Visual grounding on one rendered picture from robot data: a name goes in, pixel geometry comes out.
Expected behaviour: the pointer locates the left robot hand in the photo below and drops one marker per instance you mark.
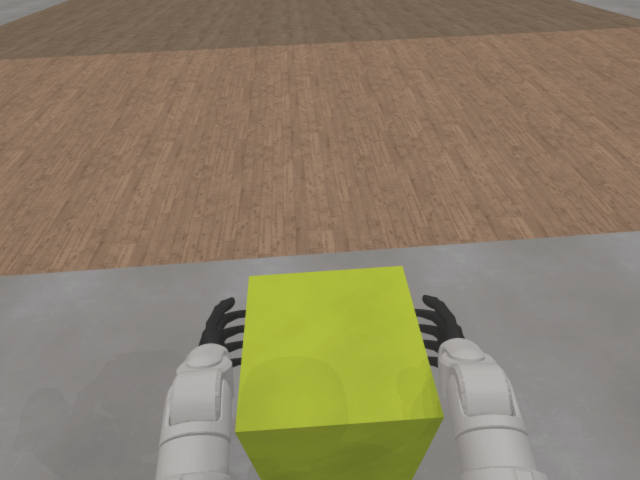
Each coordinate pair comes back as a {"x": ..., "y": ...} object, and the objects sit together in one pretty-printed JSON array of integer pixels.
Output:
[{"x": 215, "y": 332}]

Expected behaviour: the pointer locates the robot left forearm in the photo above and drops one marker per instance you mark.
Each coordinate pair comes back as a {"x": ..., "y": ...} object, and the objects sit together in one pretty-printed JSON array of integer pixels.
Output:
[{"x": 196, "y": 425}]

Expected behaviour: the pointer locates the robot right forearm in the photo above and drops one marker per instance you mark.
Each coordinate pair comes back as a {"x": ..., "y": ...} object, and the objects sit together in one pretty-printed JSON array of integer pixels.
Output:
[{"x": 486, "y": 419}]

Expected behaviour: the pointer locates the right robot hand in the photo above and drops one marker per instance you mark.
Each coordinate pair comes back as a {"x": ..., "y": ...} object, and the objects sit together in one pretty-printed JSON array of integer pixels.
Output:
[{"x": 444, "y": 319}]

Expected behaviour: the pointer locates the carton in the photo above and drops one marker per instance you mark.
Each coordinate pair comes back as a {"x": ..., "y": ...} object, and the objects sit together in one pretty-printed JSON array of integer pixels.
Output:
[{"x": 335, "y": 382}]

